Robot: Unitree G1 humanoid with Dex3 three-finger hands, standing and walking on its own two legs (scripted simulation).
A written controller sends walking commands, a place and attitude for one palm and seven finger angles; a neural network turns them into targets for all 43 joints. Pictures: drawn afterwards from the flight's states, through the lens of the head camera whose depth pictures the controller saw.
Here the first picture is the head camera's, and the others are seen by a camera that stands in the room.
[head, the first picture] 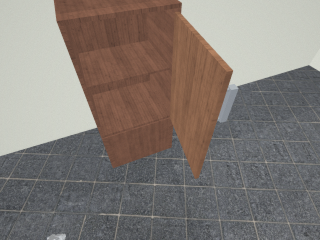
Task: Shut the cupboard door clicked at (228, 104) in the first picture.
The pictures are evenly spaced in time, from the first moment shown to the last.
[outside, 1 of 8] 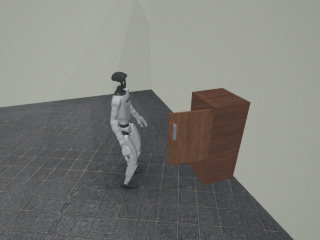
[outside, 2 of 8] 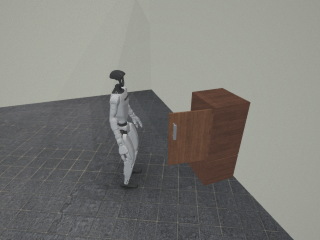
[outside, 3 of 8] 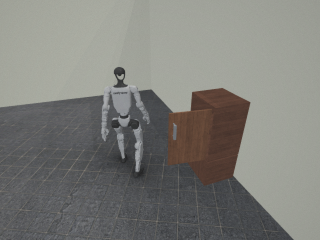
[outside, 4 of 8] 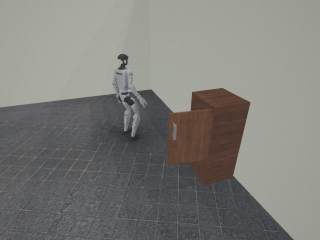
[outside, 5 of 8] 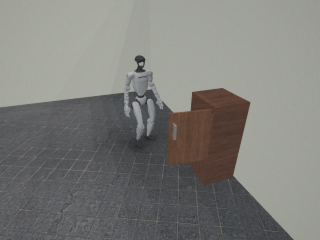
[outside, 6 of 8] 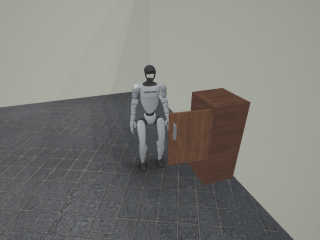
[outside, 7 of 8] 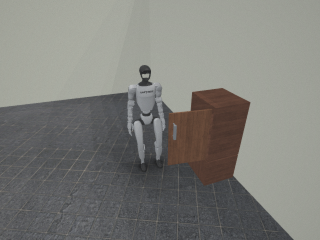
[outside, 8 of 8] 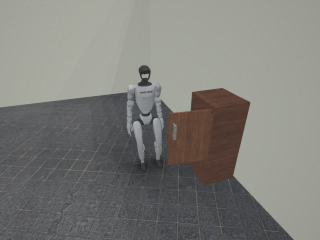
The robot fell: no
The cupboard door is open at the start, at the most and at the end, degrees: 83 83 83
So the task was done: no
